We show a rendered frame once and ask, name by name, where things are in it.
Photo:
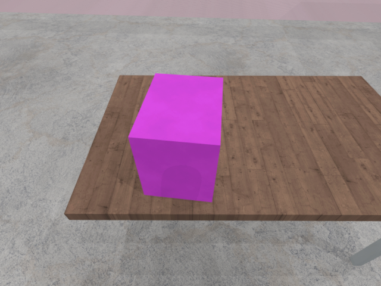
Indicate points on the table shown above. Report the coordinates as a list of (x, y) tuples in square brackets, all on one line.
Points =
[(293, 148)]

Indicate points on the carton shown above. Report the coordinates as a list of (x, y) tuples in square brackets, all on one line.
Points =
[(176, 137)]

